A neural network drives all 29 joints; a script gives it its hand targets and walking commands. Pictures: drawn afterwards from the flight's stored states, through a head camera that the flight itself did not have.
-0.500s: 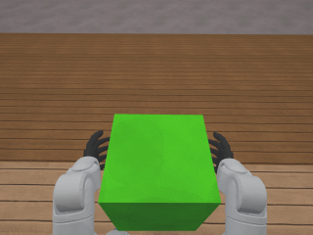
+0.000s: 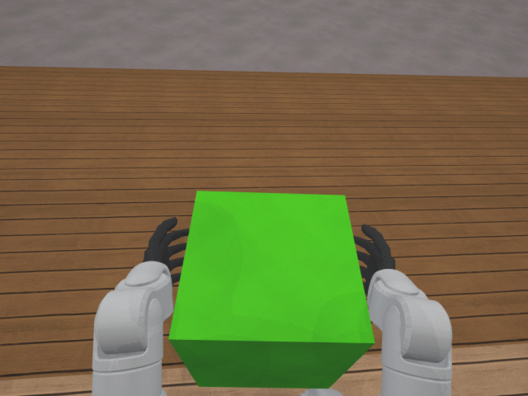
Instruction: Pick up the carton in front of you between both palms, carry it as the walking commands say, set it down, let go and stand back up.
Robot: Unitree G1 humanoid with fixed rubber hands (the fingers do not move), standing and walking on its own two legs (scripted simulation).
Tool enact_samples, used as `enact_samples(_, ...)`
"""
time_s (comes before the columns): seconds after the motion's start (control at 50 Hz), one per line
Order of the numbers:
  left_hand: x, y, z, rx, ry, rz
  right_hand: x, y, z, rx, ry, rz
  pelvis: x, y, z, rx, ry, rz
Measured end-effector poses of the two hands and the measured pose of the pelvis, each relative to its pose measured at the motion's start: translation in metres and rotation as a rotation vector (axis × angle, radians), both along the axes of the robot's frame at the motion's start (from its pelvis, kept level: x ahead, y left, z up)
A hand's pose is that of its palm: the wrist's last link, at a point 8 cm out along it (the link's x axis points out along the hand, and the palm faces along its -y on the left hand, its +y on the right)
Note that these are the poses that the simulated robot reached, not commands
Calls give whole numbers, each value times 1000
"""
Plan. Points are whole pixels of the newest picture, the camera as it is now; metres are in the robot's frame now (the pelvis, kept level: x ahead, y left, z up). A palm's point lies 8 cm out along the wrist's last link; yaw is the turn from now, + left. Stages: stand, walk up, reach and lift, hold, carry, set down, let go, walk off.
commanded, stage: carry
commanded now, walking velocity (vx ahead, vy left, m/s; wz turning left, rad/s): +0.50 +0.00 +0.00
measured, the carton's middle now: (267, 296) +0.27 -0.01 +0.01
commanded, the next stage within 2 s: none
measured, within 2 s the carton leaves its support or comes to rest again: neither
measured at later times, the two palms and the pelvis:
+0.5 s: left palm (207, 96) +0.69 +0.12 +0.09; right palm (341, 99) +0.71 -0.18 +0.09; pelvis +0.32 -0.05 -0.01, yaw +1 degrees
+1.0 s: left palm (219, 44) +1.05 +0.13 +0.05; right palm (318, 51) +1.04 -0.17 +0.05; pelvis +0.67 +0.00 -0.05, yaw +1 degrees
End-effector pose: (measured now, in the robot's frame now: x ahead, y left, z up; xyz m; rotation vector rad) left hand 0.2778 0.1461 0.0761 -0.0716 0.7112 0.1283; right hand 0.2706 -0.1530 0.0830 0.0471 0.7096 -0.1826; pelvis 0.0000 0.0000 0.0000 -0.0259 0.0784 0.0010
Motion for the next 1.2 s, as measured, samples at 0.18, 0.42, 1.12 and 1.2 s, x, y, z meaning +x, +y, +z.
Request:
enact_samples(0.18, 172, -18, 18, 90, -96, 15, 186, -18, 4, -17, -97, 90, 137, -27, -35, 32, -30, 36)
enact_samples(0.42, 352, -23, 7, 101, 76, 52, 386, -22, -3, -15, 72, 147, 266, -50, -14, 49, 18, 30)
enact_samples(1.12, 867, -22, -37, 56, -76, -8, 871, -23, -43, -8, -75, 31, 777, -13, -95, 51, -3, 30)
enact_samples(1.2, 909, -11, -62, 95, -2, 18, 930, -12, -71, -7, -3, 93, 825, -19, -107, 27, -2, 20)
